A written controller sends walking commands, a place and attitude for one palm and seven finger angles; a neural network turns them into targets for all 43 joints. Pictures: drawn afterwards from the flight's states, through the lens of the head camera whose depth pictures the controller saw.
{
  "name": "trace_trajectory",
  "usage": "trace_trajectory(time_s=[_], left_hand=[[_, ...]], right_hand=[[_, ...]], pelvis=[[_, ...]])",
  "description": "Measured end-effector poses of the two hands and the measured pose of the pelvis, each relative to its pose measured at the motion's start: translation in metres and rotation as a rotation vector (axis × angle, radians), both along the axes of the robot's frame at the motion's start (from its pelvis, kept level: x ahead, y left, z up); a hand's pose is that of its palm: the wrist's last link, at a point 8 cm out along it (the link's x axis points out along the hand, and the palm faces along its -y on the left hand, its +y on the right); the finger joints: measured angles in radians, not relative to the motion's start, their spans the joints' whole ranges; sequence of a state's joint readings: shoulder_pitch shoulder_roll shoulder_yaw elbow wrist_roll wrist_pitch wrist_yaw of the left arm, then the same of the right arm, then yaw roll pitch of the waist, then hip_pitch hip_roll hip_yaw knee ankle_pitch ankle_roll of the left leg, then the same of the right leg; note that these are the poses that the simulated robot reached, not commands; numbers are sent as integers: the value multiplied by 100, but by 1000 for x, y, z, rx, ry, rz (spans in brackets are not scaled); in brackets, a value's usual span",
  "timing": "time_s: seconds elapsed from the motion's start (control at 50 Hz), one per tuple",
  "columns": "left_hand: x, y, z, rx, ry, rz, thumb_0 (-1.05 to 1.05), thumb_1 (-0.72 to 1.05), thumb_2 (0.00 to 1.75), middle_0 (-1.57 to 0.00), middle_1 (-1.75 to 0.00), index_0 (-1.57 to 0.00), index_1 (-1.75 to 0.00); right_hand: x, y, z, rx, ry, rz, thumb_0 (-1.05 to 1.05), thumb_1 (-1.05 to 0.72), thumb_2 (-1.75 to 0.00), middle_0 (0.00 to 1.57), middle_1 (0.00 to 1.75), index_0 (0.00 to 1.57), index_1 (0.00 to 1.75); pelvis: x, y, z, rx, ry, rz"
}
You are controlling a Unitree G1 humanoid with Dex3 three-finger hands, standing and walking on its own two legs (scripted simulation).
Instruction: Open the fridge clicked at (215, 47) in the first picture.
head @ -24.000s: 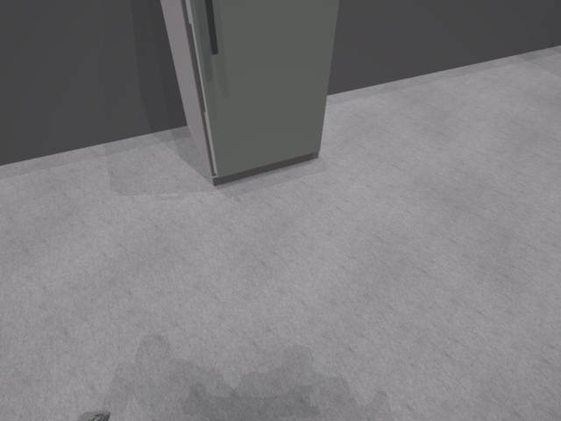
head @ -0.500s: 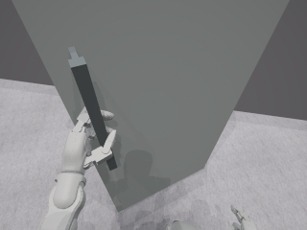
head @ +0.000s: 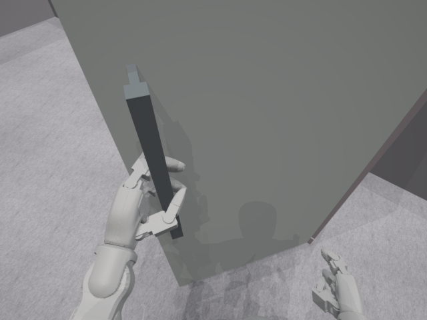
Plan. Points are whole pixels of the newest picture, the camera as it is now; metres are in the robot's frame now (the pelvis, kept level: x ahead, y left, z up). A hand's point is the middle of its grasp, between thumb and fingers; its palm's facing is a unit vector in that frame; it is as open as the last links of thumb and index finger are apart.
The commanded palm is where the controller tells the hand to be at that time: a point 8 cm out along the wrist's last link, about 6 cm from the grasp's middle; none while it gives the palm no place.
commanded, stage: walk backward, drawing the door open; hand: left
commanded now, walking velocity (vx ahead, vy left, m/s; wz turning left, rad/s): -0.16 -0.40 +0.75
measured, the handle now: (161, 175) +0.30 +0.10 +0.15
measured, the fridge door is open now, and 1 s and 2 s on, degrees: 56 83 73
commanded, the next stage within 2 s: stop walking and hold the door back in 0.56 s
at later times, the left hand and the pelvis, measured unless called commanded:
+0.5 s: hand (244, 309) +0.13 -0.03 +0.13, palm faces +0.42 -0.88 -0.20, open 6.7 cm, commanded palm +0.08 +0.01 +0.13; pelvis -0.07 -0.26 +0.00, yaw +25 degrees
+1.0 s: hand out of the picture +0.09 -0.09 +0.13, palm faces +0.79 -0.53 -0.31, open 6.0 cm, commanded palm +0.05 -0.03 +0.12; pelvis -0.03 -0.47 +0.03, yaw +43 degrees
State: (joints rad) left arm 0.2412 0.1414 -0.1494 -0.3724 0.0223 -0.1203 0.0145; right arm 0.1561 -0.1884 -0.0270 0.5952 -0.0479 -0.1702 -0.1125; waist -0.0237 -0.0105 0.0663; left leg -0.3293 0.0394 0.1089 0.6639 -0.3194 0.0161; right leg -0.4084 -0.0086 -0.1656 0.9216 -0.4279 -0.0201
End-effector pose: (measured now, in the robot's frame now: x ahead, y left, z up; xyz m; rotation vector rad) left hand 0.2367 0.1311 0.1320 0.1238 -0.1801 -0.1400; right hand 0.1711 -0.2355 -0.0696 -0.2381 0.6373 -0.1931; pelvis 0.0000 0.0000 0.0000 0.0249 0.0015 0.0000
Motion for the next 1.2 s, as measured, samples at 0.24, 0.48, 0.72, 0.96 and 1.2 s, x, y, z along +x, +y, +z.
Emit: trace_trajectory(time_s=[0.24,0.48,0.72,0.96,1.2], left_hand=[[-78,-54,4,65,17,375,-6,61,79,-43,-134,-24,-138],[-142,-112,1,70,-25,544,-6,60,79,-43,-136,-25,-136],[-199,-192,8,121,91,918,-6,61,79,-42,-136,-26,-139],[-204,-214,14,126,212,1121,-8,58,84,-45,-140,-39,-140],[-186,-198,19,63,263,1160,-4,61,80,-45,-140,-43,-140]], right_hand=[[-16,-75,-28,102,165,283,1,-90,-90,20,30,20,30],[3,-151,-11,10,86,411,1,-91,-90,20,30,20,30],[38,-238,-22,42,215,626,1,-90,-90,20,30,20,30],[93,-296,-3,7,145,740,1,-91,-90,20,30,20,30],[54,-388,1,-80,238,709,1,-91,-90,20,30,20,30]], pelvis=[[-43,-145,0,-50,-25,262],[-65,-245,-3,0,-35,426],[-32,-376,9,-55,-17,616],[-30,-457,29,71,-27,741],[-55,-508,36,72,22,753]])
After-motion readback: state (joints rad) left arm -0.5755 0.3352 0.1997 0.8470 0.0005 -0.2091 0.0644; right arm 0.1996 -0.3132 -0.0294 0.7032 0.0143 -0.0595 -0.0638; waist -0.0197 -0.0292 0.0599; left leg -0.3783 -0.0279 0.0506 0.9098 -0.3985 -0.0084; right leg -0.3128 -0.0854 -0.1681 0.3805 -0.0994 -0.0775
